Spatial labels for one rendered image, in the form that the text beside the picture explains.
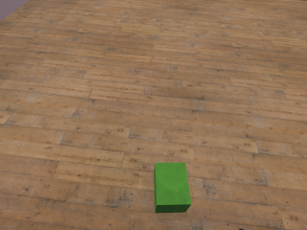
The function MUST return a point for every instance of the carton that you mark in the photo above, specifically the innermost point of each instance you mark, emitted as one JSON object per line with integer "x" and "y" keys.
{"x": 171, "y": 188}

